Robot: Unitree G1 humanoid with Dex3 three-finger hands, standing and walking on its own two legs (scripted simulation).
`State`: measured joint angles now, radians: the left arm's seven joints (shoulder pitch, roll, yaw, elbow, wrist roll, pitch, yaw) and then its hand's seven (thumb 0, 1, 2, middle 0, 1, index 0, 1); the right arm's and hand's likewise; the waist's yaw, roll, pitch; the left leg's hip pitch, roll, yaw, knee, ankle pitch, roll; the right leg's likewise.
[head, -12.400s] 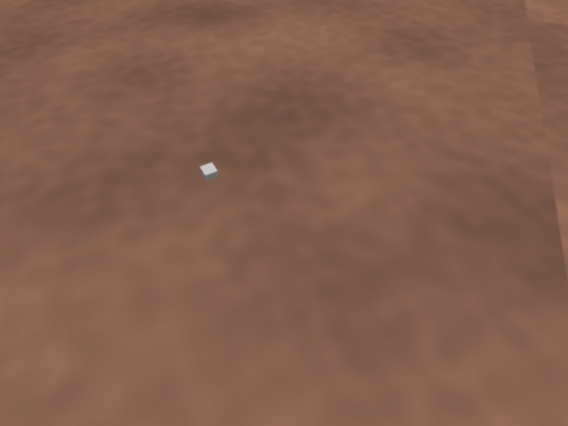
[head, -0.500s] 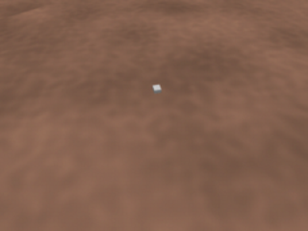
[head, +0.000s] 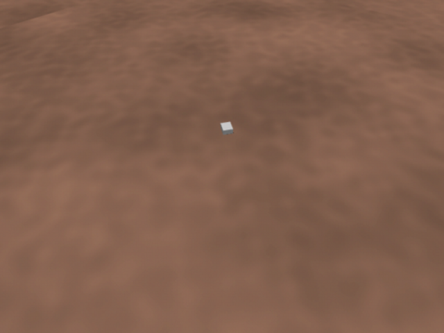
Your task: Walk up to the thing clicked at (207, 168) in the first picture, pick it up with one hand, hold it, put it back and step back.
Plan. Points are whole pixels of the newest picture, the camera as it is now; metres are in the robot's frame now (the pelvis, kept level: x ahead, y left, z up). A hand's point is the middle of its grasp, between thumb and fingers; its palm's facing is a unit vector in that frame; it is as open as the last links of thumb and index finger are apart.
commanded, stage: stand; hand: left
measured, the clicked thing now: (226, 128) +1.53 -0.02 -0.76
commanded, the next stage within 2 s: walk up in 0.46 s
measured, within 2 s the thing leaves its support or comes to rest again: neither
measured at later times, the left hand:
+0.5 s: hand out of the picture +0.07 +0.26 -0.16, palm faces -0.05 -0.94 -0.34, open 7.4 cm
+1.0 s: hand (101, 282) +0.27 +0.28 -0.13, palm faces -0.32 -0.80 -0.51, open 7.4 cm
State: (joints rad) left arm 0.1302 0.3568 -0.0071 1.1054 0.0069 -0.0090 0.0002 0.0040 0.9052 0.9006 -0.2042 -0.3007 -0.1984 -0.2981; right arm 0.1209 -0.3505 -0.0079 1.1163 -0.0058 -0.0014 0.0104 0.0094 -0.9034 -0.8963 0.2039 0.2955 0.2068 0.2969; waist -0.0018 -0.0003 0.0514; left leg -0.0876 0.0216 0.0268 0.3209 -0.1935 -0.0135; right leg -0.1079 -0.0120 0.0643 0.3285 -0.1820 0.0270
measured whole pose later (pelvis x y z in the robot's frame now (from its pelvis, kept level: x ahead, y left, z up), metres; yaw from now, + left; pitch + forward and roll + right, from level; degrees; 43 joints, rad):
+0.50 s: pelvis +0.00 +0.00 +0.00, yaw -2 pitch -2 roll +0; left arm 0.17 0.36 0.01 1.07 0.01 -0.01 -0.02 0.00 0.90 0.90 -0.20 -0.30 -0.20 -0.30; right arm 0.13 -0.36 -0.04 1.08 -0.03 0.01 0.04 0.01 -0.90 -0.90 0.20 0.30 0.21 0.30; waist 0.01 0.00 0.05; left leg -0.12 0.03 0.06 0.41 -0.32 0.01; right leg -0.15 0.00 0.10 0.39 -0.22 0.01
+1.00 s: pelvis +0.16 +0.00 -0.02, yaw -23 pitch -3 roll -3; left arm 0.41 0.41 0.04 0.92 0.00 -0.09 0.02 0.00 0.90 0.90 -0.21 -0.30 -0.20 -0.30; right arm 0.13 -0.49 -0.09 0.76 -0.06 0.03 0.16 0.01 -0.91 -0.90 0.20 0.30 0.20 0.30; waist 0.03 0.16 0.06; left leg -0.60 0.11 -0.09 0.95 -0.31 -0.01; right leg -0.16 -0.03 0.06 0.55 -0.36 0.04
